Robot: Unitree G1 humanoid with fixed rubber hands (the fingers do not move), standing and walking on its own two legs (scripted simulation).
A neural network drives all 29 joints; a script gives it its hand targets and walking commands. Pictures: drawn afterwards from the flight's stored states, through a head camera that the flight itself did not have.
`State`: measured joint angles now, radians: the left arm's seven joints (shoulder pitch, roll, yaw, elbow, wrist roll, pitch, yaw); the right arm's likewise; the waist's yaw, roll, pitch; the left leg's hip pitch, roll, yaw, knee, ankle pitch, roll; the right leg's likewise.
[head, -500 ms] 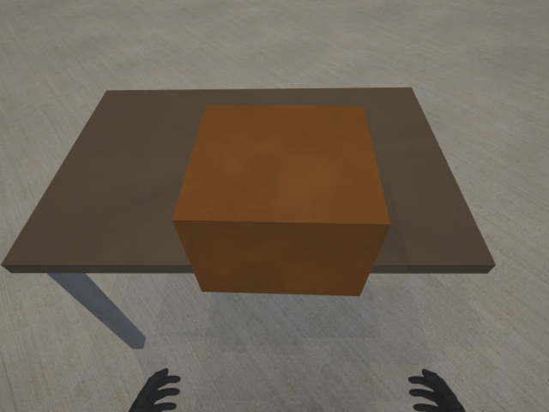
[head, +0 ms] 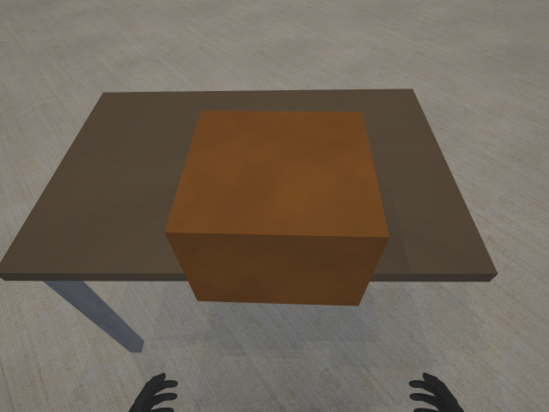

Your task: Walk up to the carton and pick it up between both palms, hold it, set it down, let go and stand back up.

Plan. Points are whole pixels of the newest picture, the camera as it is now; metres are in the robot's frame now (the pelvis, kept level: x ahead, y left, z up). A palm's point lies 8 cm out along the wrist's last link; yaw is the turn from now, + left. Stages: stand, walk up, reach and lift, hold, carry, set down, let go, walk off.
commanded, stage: stand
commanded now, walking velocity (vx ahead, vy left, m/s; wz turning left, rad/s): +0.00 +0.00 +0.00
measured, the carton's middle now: (278, 207) +0.44 +0.02 +0.00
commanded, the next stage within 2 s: reach and lift in 1.68 s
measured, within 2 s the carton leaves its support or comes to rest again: neither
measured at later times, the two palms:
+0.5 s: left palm out of the picture +0.12 +0.24 -0.11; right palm out of the picture +0.10 -0.24 -0.11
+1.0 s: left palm out of the picture +0.07 +0.25 -0.12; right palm out of the picture +0.07 -0.24 -0.11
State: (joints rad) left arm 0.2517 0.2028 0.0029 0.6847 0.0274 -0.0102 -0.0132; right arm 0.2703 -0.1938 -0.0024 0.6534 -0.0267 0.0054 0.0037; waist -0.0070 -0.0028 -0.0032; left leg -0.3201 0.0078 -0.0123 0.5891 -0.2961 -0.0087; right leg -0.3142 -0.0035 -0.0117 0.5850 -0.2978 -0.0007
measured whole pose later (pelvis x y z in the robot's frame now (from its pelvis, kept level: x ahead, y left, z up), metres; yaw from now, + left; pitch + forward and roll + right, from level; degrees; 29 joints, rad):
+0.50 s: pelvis +0.02 +0.00 +0.00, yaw +0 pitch +1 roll +0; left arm 0.24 0.20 0.01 0.73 0.02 0.01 0.01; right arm 0.28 -0.21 -0.01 0.72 -0.02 0.00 -0.02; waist -0.01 -0.01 0.02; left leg -0.27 0.01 -0.01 0.57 -0.31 -0.01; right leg -0.26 -0.01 -0.01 0.57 -0.32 0.00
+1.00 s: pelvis +0.01 +0.00 +0.01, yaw +0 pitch -1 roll +0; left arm 0.26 0.22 0.01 0.86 0.02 0.01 0.01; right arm 0.28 -0.21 -0.01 0.82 -0.02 0.01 -0.02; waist 0.00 -0.01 0.04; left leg -0.23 0.00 -0.01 0.50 -0.27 0.00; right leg -0.22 -0.01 -0.01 0.50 -0.27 0.01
